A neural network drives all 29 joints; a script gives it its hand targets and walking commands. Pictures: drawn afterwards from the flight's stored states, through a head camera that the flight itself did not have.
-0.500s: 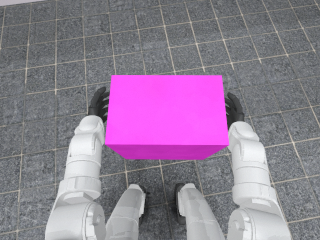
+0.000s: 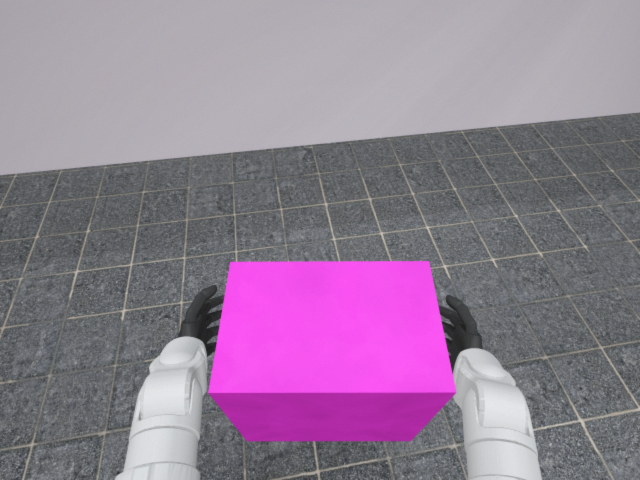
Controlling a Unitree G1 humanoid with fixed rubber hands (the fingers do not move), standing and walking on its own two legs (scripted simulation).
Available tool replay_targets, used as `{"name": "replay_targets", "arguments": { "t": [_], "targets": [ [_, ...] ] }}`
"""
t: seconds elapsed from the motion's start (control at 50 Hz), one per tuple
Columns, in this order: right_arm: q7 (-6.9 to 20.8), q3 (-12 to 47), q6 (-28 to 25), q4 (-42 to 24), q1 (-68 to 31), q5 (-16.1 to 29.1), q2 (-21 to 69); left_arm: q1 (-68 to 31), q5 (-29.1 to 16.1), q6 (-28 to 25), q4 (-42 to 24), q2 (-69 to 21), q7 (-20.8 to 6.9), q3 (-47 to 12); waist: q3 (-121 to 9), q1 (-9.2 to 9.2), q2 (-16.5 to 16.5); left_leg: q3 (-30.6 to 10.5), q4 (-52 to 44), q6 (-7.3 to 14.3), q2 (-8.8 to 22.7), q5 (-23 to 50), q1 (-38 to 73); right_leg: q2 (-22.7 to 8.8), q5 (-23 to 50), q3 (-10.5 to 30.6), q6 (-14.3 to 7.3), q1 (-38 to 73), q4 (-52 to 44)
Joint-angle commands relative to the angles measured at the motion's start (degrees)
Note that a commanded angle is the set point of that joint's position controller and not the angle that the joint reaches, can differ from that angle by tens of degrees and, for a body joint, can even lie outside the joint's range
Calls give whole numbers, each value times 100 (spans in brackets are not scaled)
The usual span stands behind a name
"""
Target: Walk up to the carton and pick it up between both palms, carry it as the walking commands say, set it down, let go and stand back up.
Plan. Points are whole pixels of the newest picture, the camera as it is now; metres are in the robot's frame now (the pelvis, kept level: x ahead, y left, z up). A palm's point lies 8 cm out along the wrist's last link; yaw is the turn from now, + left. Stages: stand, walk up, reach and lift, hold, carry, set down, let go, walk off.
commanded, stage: reach and lift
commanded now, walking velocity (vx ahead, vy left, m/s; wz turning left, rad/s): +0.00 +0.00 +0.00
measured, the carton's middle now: (329, 360) +0.29 +0.00 -0.07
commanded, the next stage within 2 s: hold in 1.38 s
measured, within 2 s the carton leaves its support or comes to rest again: neither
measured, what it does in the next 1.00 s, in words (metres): stands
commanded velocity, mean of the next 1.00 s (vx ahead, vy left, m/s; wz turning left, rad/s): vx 0.00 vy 0.00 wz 0.00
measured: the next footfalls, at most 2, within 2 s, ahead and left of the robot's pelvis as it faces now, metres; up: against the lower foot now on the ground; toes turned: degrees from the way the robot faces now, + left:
none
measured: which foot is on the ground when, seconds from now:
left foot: down 0.00-1.00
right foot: down 0.00-1.00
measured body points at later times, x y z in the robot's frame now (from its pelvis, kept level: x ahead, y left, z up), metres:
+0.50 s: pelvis -0.01 +0.00 +0.00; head -0.04 +0.00 +0.45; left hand +0.27 +0.17 +0.03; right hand +0.27 -0.18 +0.02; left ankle -0.01 +0.13 -0.74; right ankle +0.01 -0.11 -0.74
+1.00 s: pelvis -0.02 +0.00 +0.00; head -0.04 +0.01 +0.45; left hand +0.29 +0.17 +0.03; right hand +0.27 -0.18 +0.02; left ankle -0.01 +0.13 -0.74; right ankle +0.01 -0.11 -0.74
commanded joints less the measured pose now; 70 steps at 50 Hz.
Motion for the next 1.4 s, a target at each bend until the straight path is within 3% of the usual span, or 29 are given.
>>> {"name": "replay_targets", "arguments": {
  "t": [0.0, 0.06, 0.08, 0.1, 0.12, 0.18, 0.2, 0.22, 0.3, 0.38, 0.4, 0.44, 0.52, 0.58, 0.66, 0.7, 0.74, 0.76, 0.84, 0.86, 0.94, 1.04, 1.06, 1.08, 1.26, 1.3, 1.34, 1.36, 1.38],
  "targets": [
    [1234, 4370, -186, -1245, -3326, 1153, 5022, -3072, -1375, -124, -1430, -5441, -1052, -4134, -3375, -109, 24, -225, -227, -41, -358, 3533, 1411, 443, 2968, 308, 42, 1777, -120],
    [1173, 4423, 57, -1481, -3179, 1220, 4801, -3030, -1392, 96, -1517, -5203, -993, -4174, -2754, -120, -117, -259, -373, 41, -336, 2886, 1553, 422, 2358, 261, 6, 1637, -307],
    [1173, 4551, 96, -1667, -3408, 1311, 4962, -3063, -1402, 108, -1638, -5146, -971, -4200, -2954, 72, -215, -189, -345, 82, -380, 3085, 1462, 440, 2675, 277, 71, 1860, -269],
    [1190, 4660, 137, -1668, -2941, 1414, 4869, -2977, -1543, 140, -2209, -5214, -884, -4516, -3274, -47, 244, -252, -363, -72, -296, 3861, 1804, 457, 3020, 326, 16, 2081, -276],
    [1170, 4671, 222, -1973, -3095, 1459, 4914, -2700, -1499, 259, -2145, -5207, -867, -4538, -3306, 16, 44, -291, -335, -22, -300, 4030, 2133, 532, 2923, 326, 82, 2023, -353],
    [1126, 4249, 488, -1495, -2578, 1198, 4322, -2483, -1350, 503, -1777, -4721, -806, -4167, -2232, -23, 133, -230, -545, -39, -249, 3646, 2050, 428, 2619, 317, 39, 1840, -562],
    [1132, 4449, 493, -1809, -2874, 1287, 4365, -2353, -1385, 526, -1815, -4669, -818, -4076, -2241, 78, -159, -158, -572, -7, -290, 3133, 1899, 407, 2358, 326, 61, 2004, -546],
    [1123, 4317, 595, -1608, -2719, 1232, 4313, -2626, -1439, 606, -1874, -4659, -814, -4164, -1951, -78, -82, -208, -672, 2, -249, 2849, 1901, 393, 2152, 303, 33, 1926, -596],
    [1133, 4195, 721, -1580, -2858, 1232, 4190, -2964, -1391, 753, -1931, -4677, -780, -4007, -1619, -19, 228, -118, -726, 21, -244, 2243, 1716, 341, 1763, 317, -41, 1880, -617],
    [1084, 4242, 861, -1670, -3082, 1194, 4217, -2842, -1228, 895, -1658, -4391, -821, -3759, -1304, 263, -232, 22, -763, 119, -358, 1670, 1328, 312, 1792, 362, 59, 2252, -705],
    [1100, 4244, 750, -1655, -3145, 1232, 4258, -3098, -1348, 823, -1841, -4544, -830, -3889, -1486, 41, -11, -53, -748, 102, -306, 1844, 1541, 251, 1900, 419, 1, 1993, -606],
    [1069, 3994, 818, -1533, -3194, 1076, 4198, -3512, -1431, 842, -1828, -4574, -831, -3979, -1354, -84, -187, -26, -775, 122, -310, 1352, 1343, 341, 1464, 276, -16, 1947, -587],
    [1092, 4021, 803, -1268, -3693, 1180, 4381, -3794, -1314, 855, -1528, -4628, -916, -3717, -1367, 25, 61, -38, -646, 140, -339, 915, 1283, 199, 1013, 426, -29, 1751, -537],
    [1120, 4095, 728, -1359, -4088, 1245, 4612, -4212, -1411, 723, -1534, -4610, -994, -3713, -1780, 39, -243, -24, -559, 200, -332, 761, 1229, 264, 798, 374, 7, 1801, -446],
    [1185, 3970, 665, -1088, -4831, 1299, 4762, -4786, -1414, 726, -999, -4983, -1101, -3564, -1867, -5, -2, -4, -543, 189, -348, 210, 930, 288, 263, 338, -27, 1763, -345],
    [1216, 3904, 755, -755, -4617, 1229, 4891, -4738, -1352, 716, -885, -4856, -1157, -3403, -1632, 49, -208, 76, -534, 220, -380, 12, 866, 261, -50, 338, -2, 1694, -463],
    [1284, 3976, 740, -690, -4966, 1356, 5132, -4919, -1398, 678, -842, -5083, -1201, -3474, -2109, 127, -82, -7, -495, 227, -323, 109, 936, 263, 49, 355, 15, 1759, -313],
    [1306, 3942, 690, -739, -4983, 1334, 5009, -5054, -1416, 687, -857, -5177, -1199, -3497, -2046, -9, 64, -19, -546, 217, -332, 147, 911, 300, 225, 302, -17, 1782, -306],
    [1310, 3858, 754, -649, -5061, 1356, 5071, -4997, -1318, 742, -676, -5118, -1244, -3316, -1948, 56, -8, 33, -519, 205, -338, 155, 862, 251, 178, 352, 19, 1787, -365],
    [1324, 3909, 773, -661, -4877, 1318, 5112, -4590, -1347, 749, -587, -5253, -1254, -3308, -1942, 54, -308, -92, -534, 240, -285, 609, 1153, 282, 506, 304, -17, 1639, -349],
    [1314, 3926, 780, -795, -4573, 1311, 4993, -4319, -1332, 788, -692, -5209, -1233, -3367, -1794, -23, -180, -63, -660, 208, -288, 874, 1059, 319, 963, 254, 14, 1948, -409],
    [1288, 4171, 766, -1352, -3822, 1399, 4997, -3948, -1492, 782, -1588, -5175, -1159, -3910, -2199, 25, 67, -85, -579, 131, -350, 1706, 1345, 361, 1774, 317, 13, 2168, -406],
    [1221, 4108, 785, -1255, -3803, 1360, 4829, -4037, -1569, 824, -1426, -5218, -1130, -3897, -2016, -156, 55, -84, -580, 107, -306, 1686, 1464, 333, 1745, 299, -10, 2069, -413],
    [1232, 4071, 862, -1202, -3430, 1280, 4831, -3614, -1415, 896, -1421, -5156, -1084, -3862, -1721, -44, 166, -146, -673, 109, -303, 1681, 1430, 347, 1595, 319, -48, 1943, -514],
    [1081, 4477, 767, -2400, -3207, 1433, 4280, -2977, -1627, 871, -2312, -4868, -942, -4308, -1982, -90, -34, -153, -601, 55, -361, 2317, 1633, 398, 2060, 252, 16, 2196, -478],
    [1058, 4466, 796, -2208, -2963, 1387, 4268, -3006, -1597, 822, -2421, -4636, -896, -4293, -2029, 29, -127, -143, -571, 75, -359, 2489, 1726, 372, 2164, 304, 14, 2074, -473],
    [1007, 4389, 893, -2021, -2819, 1330, 4211, -2864, -1459, 889, -2163, -4442, -867, -4057, -1481, 27, -75, -70, -715, 126, -368, 1697, 1330, 317, 1811, 309, -3, 2092, -524],
    [990, 4336, 859, -2080, -2514, 1256, 4032, -2541, -1492, 885, -2343, -4479, -839, -4158, -1571, -165, -93, -96, -702, 70, -369, 2108, 1575, 368, 2033, 278, 9, 2093, -550],
    [985, 4322, 873, -2142, -2491, 1303, 4075, -2616, -1553, 898, -2485, -4461, -853, -4183, -1691, -117, -16, -104, -678, 89, -386, 2072, 1624, 336, 2003, 296, 7, 2199, -544]
  ]
}}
